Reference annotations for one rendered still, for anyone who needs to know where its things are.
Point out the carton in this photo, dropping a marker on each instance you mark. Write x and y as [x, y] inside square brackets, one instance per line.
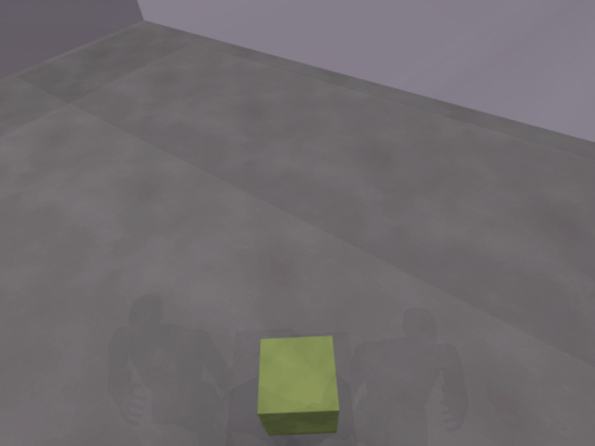
[297, 386]

